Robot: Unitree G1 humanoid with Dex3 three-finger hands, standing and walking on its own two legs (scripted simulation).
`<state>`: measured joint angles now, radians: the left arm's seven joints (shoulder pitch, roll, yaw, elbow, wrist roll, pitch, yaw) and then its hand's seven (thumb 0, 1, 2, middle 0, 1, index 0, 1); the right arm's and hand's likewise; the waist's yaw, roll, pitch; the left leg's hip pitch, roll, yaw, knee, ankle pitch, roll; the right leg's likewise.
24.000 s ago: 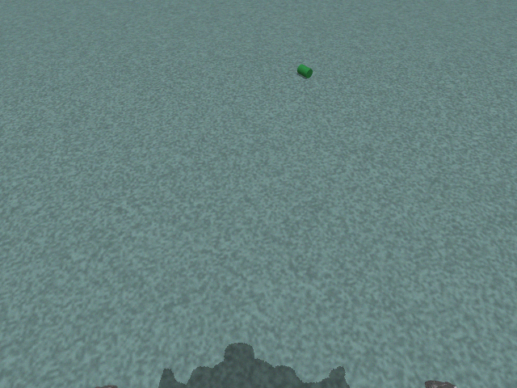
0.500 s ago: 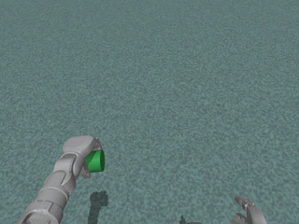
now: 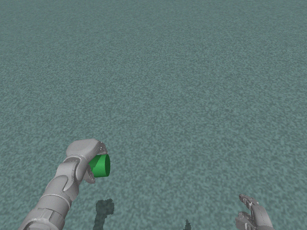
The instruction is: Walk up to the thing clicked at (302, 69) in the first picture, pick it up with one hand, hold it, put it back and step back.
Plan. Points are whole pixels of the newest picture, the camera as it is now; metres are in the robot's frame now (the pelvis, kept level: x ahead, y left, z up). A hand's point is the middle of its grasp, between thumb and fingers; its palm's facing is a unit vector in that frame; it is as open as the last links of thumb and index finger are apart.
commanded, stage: hold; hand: left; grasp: from above
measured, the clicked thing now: (92, 166) +0.31 +0.22 -0.06
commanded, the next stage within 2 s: crouch in 0.64 s
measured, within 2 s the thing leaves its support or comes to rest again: neither
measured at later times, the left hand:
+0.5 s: hand (88, 165) +0.30 +0.22 -0.03, palm faces -0.44 -0.06 -0.89, open 9.2 cm
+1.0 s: hand (90, 168) +0.30 +0.22 -0.06, palm faces -0.45 -0.06 -0.89, open 9.2 cm
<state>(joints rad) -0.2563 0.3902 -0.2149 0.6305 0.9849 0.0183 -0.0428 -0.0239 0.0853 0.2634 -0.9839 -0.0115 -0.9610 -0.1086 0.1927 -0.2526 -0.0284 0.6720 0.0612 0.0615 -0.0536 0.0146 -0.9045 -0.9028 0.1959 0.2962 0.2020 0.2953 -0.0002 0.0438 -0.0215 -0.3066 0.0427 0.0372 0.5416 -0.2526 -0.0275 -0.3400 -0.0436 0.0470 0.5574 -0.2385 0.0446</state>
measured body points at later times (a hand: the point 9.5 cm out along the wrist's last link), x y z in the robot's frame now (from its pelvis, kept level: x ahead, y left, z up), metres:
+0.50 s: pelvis +0.00 +0.00 +0.00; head +0.01 -0.02 +0.45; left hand +0.31 +0.22 +0.02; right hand +0.16 -0.25 -0.11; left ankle +0.02 +0.14 -0.73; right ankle +0.03 -0.15 -0.73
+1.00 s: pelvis +0.01 +0.00 +0.00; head +0.03 -0.01 +0.45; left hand +0.32 +0.22 +0.00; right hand +0.15 -0.25 -0.11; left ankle +0.02 +0.14 -0.73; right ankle +0.03 -0.15 -0.73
